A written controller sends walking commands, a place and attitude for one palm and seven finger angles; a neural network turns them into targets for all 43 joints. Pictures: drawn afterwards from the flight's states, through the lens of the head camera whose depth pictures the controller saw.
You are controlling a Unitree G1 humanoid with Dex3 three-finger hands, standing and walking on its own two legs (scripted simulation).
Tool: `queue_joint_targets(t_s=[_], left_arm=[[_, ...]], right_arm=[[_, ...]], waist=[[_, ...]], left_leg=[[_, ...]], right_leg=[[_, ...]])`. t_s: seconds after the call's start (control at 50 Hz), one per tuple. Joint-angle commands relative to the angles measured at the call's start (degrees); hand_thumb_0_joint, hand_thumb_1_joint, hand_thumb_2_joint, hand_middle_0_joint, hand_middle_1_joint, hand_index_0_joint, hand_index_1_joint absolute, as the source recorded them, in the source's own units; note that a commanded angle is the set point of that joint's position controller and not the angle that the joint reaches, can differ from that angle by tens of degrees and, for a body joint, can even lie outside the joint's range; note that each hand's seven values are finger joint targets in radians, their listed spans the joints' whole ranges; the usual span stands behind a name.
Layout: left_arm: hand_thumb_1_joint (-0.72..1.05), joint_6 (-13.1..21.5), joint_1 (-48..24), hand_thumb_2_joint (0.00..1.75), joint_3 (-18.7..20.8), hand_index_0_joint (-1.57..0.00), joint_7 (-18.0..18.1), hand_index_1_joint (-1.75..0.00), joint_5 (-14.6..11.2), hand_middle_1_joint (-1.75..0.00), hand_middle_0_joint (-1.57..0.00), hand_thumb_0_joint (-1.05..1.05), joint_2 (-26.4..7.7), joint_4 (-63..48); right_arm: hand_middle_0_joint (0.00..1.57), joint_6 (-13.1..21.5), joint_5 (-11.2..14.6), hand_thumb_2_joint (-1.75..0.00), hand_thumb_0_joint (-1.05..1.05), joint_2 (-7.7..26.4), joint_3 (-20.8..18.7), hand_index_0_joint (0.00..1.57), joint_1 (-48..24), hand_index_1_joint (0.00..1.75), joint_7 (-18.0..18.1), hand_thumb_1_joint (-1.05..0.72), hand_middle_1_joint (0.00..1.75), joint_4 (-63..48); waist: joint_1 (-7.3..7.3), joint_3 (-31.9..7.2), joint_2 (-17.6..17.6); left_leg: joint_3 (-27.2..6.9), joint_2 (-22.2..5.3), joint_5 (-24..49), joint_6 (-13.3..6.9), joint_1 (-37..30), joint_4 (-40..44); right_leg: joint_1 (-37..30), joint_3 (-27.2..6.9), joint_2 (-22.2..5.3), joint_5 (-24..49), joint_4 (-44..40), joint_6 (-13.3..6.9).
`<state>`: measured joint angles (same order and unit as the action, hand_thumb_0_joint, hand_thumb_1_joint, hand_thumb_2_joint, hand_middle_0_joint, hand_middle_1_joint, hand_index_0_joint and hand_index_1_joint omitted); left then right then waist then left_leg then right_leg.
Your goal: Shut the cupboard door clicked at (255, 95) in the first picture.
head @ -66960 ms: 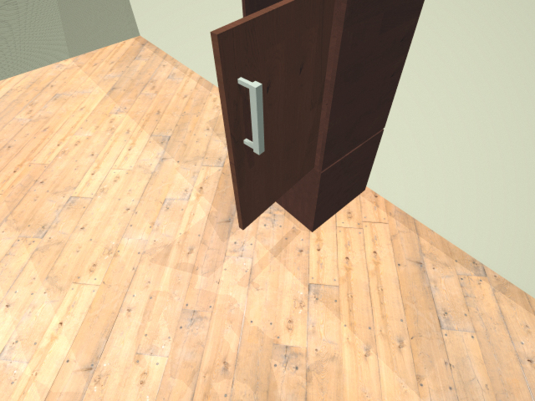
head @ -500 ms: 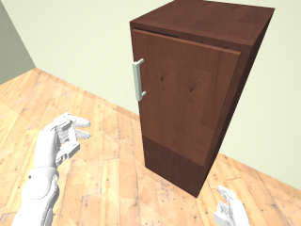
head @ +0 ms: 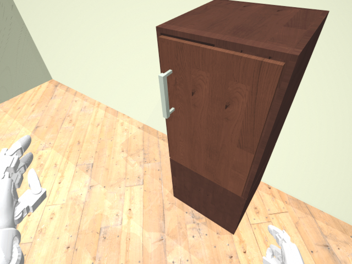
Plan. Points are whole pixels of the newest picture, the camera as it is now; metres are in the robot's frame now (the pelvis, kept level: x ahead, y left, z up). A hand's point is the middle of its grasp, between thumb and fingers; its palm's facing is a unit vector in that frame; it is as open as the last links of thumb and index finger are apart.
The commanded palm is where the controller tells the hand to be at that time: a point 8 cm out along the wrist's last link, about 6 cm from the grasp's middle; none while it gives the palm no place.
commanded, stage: draw the hand back to the body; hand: left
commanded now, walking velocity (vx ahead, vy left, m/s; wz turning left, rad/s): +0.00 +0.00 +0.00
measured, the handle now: (167, 94) +0.64 +0.12 +0.06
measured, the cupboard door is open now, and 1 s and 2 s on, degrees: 0 0 0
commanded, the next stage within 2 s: step back with the hand held close in 0.16 s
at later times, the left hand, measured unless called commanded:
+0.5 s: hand (59, 184) +0.21 +0.25 +0.15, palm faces +0.39 -0.79 -0.47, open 7.4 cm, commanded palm +0.15 +0.29 +0.17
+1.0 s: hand (2, 227) +0.12 +0.30 +0.15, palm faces +0.45 -0.76 -0.47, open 7.4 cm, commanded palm +0.05 +0.33 +0.17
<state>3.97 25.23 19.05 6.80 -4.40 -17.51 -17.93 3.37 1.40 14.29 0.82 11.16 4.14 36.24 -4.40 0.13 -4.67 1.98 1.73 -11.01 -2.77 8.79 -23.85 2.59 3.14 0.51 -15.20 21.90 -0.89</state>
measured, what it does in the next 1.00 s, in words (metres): shifts its weight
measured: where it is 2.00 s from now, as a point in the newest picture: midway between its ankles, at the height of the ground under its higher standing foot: outside the picture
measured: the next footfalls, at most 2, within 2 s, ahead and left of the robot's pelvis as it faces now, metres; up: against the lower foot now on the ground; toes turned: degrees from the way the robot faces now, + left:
right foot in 1.58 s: -0.35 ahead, -0.06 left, +0.00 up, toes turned -6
left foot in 1.70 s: -0.09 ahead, +0.12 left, +0.00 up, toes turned -2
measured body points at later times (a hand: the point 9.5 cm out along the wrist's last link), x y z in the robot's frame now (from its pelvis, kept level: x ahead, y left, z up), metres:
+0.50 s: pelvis +0.00 -0.01 +0.00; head +0.01 -0.04 +0.45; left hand +0.18 +0.29 +0.17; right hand +0.18 -0.25 -0.10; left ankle +0.03 +0.09 -0.74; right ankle -0.03 -0.11 -0.74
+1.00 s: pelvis -0.08 +0.02 -0.02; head -0.07 +0.03 +0.43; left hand +0.09 +0.34 +0.17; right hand +0.09 -0.22 -0.09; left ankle +0.03 +0.09 -0.74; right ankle -0.03 -0.10 -0.74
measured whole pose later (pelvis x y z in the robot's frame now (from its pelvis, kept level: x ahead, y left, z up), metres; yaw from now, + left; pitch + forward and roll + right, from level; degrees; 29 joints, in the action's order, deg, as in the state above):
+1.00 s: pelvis -0.08 +0.02 -0.02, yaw +2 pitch -1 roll -2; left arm 10.0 29.4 24.3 8.2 -2.0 -23.8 -25.9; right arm 0.4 1.1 12.9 0.2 13.2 5.5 30.9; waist 0.4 1.0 -1.6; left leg 2.7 1.3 -9.1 -5.0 24.3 -32.3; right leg 18.5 0.2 2.3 -15.1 32.6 0.6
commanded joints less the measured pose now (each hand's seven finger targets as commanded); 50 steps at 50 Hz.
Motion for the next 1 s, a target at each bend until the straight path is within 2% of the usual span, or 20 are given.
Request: queue_joint_targets(t_s=[0.0, 0.02, 0.12, 0.16, 0.22, 0.26, 0.28, 0.3, 0.34, 0.46, 0.52, 0.54, 0.58, 0.64, 0.74, 0.82, 0.86, 0.9, 0.92, 0.98], left_arm=[[0.9, 5.32, -7.05, 0.9, 6.53, -0.2, 0.85, -0.3, 0.27, -0.3, -0.2, 0.0, -13.8, -16.19], [0.9, 5.26, -6.17, 0.9, 8.12, -0.2, 0.93, -0.3, 0.18, -0.3, -0.2, 0.0, -15.32, -16.27], [0.9, 4.98, -3.83, 0.9, 8.32, -0.2, 0.45, -0.3, -0.2, -0.3, -0.2, 0.0, -14.16, -14.91], [0.9, 4.79, -4.3, 0.9, 7.2, -0.2, 0.08, -0.3, -0.48, -0.3, -0.2, 0.0, -12.81, -13.68], [0.9, 4.56, -3.07, 0.9, 6.75, -0.2, -0.39, -0.3, -0.71, -0.3, -0.2, 0.0, -11.89, -11.45], [0.9, 4.57, -3.11, 0.9, 6.6, -0.2, -0.57, -0.3, -0.81, -0.3, -0.2, 0.0, -11.93, -12.13], [0.9, 6.65, -8.59, 0.9, 12.76, -0.2, -0.05, -0.3, -0.13, -0.3, -0.2, 0.0, -19.4, -16.22], [0.9, 6.84, -3.85, 0.9, 9.59, -0.2, -0.27, -0.3, -0.13, -0.3, -0.2, 0.0, -15.44, -12.12], [0.9, 7.04, -2.22, 0.9, 8.24, -0.2, -0.2, -0.3, 0.34, -0.3, -0.2, 0.0, -14.69, -12.87], [0.9, 7.13, 0.95, 0.9, 10.21, -0.2, 0.95, -0.3, 0.15, -0.3, -0.2, 0.0, -16.97, -17.94], [0.9, 6.83, 2.9, 0.9, 13.06, -0.2, 1.53, -0.3, -0.11, -0.3, -0.2, 0.0, -19.63, -19.84], [0.9, 6.72, 4.15, 0.9, 12.4, -0.2, 1.6, -0.3, -0.17, -0.3, -0.2, 0.0, -18.6, -19.56], [0.9, 6.65, 5.76, 0.9, 13.1, -0.2, 1.86, -0.3, -0.35, -0.3, -0.2, 0.0, -18.83, -19.02], [0.9, 6.69, 7.87, 0.9, 13.12, -0.2, 2.05, -0.3, -0.5, -0.3, -0.2, 0.0, -18.42, -18.49], [0.9, 7.4, 7.3, 0.9, 12.0, -0.2, 2.25, -0.3, -0.3, -0.3, -0.2, 0.0, -17.65, -18.65], [0.9, 8.87, 4.12, 0.9, 13.23, -0.2, 2.67, -0.3, 0.91, -0.3, -0.2, 0.0, -18.6, -19.08], [0.9, 9.72, 2.45, 0.9, 12.56, -0.2, 2.79, -0.3, 1.91, -0.3, -0.2, 0.0, -17.03, -19.58], [0.9, 10.21, 0.68, 0.9, 12.51, -0.2, 2.73, -0.3, 2.55, -0.3, -0.2, 0.0, -16.63, -20.28], [0.9, 10.76, 0.12, 0.9, 14.08, -0.2, 2.71, -0.3, 2.8, -0.3, -0.2, 0.0, -18.44, -21.67], [0.9, 11.57, 2.66, 0.9, 13.65, -0.2, 2.71, -0.3, 2.37, -0.3, -0.2, 0.0, -17.51, -23.23]], right_arm=[[0.2, 4.25, -0.4, -0.9, 0.0, 4.89, -1.8, 0.2, -8.24, 0.3, 0.42, -0.9, 0.3, -9.76], [0.2, 4.46, -0.56, -0.9, 0.0, 5.0, -1.81, 0.2, -8.3, 0.3, 0.48, -0.9, 0.3, -9.46], [0.2, 4.48, -0.53, -0.9, 0.0, 4.27, -1.41, 0.2, -8.52, 0.3, 0.19, -0.9, 0.3, -9.14], [0.2, 4.09, -0.33, -0.9, 0.0, 4.11, -1.39, 0.2, -8.52, 0.3, 0.06, -0.9, 0.3, -9.34], [0.2, 3.8, -0.35, -0.9, 0.0, 4.44, -1.73, 0.2, -8.31, 0.3, 0.16, -0.9, 0.3, -9.35], [0.2, 3.5, -0.36, -0.9, 0.0, 4.55, -1.84, 0.2, -8.0, 0.3, 0.1, -0.9, 0.3, -9.75], [0.2, 2.54, 0.12, -0.9, 0.0, 6.01, -2.47, 0.2, -8.07, 0.3, -0.02, -0.9, 0.3, -11.25], [0.2, 1.88, -0.32, -0.9, 0.0, 5.17, -2.33, 0.2, -7.69, 0.3, 0.24, -0.9, 0.3, -10.14], [0.2, 0.96, -0.28, -0.9, 0.0, 5.2, -2.55, 0.2, -7.65, 0.3, 0.15, -0.9, 0.3, -10.42], [0.2, -1.43, 0.09, -0.9, 0.0, 5.76, -3.34, 0.2, -7.13, 0.3, 0.98, -0.9, 0.3, -12.28], [0.2, -2.61, 0.08, -0.9, 0.0, 6.0, -3.6, 0.2, -7.36, 0.3, 1.37, -0.9, 0.3, -13.33], [0.2, -3.05, 0.27, -0.9, 0.0, 5.61, -3.48, 0.2, -6.78, 0.3, 1.36, -0.9, 0.3, -13.69], [0.2, -3.6, 0.34, -0.9, 0.0, 5.7, -3.7, 0.2, -6.49, 0.3, 1.43, -0.9, 0.3, -14.14], [0.2, -4.1, 0.43, -0.9, 0.0, 5.83, -3.8, 0.2, -6.24, 0.3, 1.47, -0.9, 0.3, -14.48], [0.2, -3.44, 0.35, -0.9, 0.0, 6.43, -3.64, 0.2, -5.86, 0.3, 1.53, -0.9, 0.3, -14.55], [0.2, -2.07, -0.14, -0.9, 0.0, 7.41, -3.72, 0.2, -6.26, 0.3, 1.95, -0.9, 0.3, -14.66], [0.2, -1.27, -0.33, -0.9, 0.0, 7.47, -3.66, 0.2, -5.27, 0.3, 1.94, -0.9, 0.3, -14.6], [0.2, -0.55, -0.44, -0.9, 0.0, 7.53, -3.96, 0.2, -4.83, 0.3, 1.87, -0.9, 0.3, -14.34], [0.2, -0.07, -0.69, -0.9, 0.0, 7.75, -4.22, 0.2, -5.19, 0.3, 1.82, -0.9, 0.3, -14.29], [0.2, 1.01, -0.61, -0.9, 0.0, 6.68, -4.14, 0.2, -3.98, 0.3, 1.27, -0.9, 0.3, -14.03]], waist=[[0.76, -5.51, 0.16], [0.46, -5.63, 1.12], [0.51, -1.34, -1.47], [0.96, 0.96, -0.55], [0.92, 0.69, 2.3], [0.83, -1.57, 3.11], [2.31, -0.84, 2.15], [2.85, -1.66, 5.8], [3.04, -3.72, 6.01], [3.35, -11.33, 2.68], [3.24, -12.95, 2.08], [3.5, -12.72, 2.91], [3.55, -12.29, 4.14], [3.79, -11.58, 2.68], [3.99, -7.91, 1.04], [3.98, -3.16, -1.76], [4.1, -2.14, -4.13], [3.97, -2.34, -5.63], [3.73, -3.6, -6.3], [4.06, -5.88, -3.32]], left_leg=[[-3.33, -2.27, 3.67, 0.76, -5.68, 3.73], [-3.14, -2.22, 4.61, 0.76, -5.22, 3.37], [-2.37, -2.31, 5.78, 1.19, -3.82, 3.03], [-2.22, -2.6, 5.15, 1.24, -3.68, 3.37], [-1.94, -2.78, 5.88, 0.86, -4.24, 3.34], [-1.8, -2.68, 7.64, 0.63, -4.92, 3.05], [-2.9, -4.11, 4.37, -0.65, -2.1, -1.07], [-3.3, -3.83, 4.22, -0.59, -1.71, -3.05], [-3.03, -3.92, 6.69, -0.19, -1.22, -4.35], [-2.77, -5.68, 20.15, 0.09, -2.38, -4.79], [-3.01, -6.29, 24.61, 0.15, -2.24, -5.1], [-3.42, -6.54, 25.34, 0.28, -1.18, -5.02], [-3.61, -6.85, 23.92, 0.5, 0.27, -4.85], [-4.49, -7.54, 21.79, 0.57, 2.5, -3.62], [-7.38, -9.03, 8.76, -0.12, 8.72, 1.12], [-11.64, -11.27, -19.18, -2.4, 23.46, 9.26], [-13.78, -12.75, -28.68, -3.25, 31.04, 12.49], [-13.93, -13.44, -32.35, -3.6, 35.47, 13.39], [-14.28, -13.3, -32.1, -3.59, 35.06, 13.18], [-11.46, -10.91, -27.56, -2.52, 29.86, 7.54]], right_leg=[[5.45, -2.25, -0.75, 5.15, -4.54, -0.32], [4.77, -2.31, -0.77, 6.1, -4.9, -0.24], [5.92, -2.5, -0.85, 7.6, -5.66, -0.42], [7.3, -2.47, -0.81, 6.68, -5.86, -0.22], [7.28, -2.51, -0.72, 7.33, -6.13, 0.04], [6.08, -2.56, -0.89, 9.69, -5.12, 0.21], [11.1, -8.03, -4.68, 12.15, -7.83, 0.84], [11.55, -8.39, -6.42, 13.95, -7.67, 0.77], [10.63, -8.37, -7.81, 20.2, -5.48, 0.64], [7.24, -5.95, -7.02, 30.27, 1.81, 1.51], [6.74, -6.02, -6.31, 32.68, 3.81, 1.51], [6.17, -5.7, -6.26, 32.26, 4.55, 1.07], [6.64, -6.3, -6.13, 30.24, 4.68, 0.75], [7.23, -6.61, -5.91, 26.39, 5.28, 0.43], [8.82, -6.36, -3.96, 11.39, 4.82, 0.65], [3.59, -6.32, -1.33, -0.37, 7.39, 1.21], [-0.75, -5.24, 0.03, -2.57, 11.66, 1.35], [-3.94, -4.21, 1.17, -2.14, 15.19, 1.26], [-4.39, -4.31, 1.61, -1.69, 15.37, 1.17], [-0.14, -6.72, -0.14, -2.13, 12.29, -0.11]])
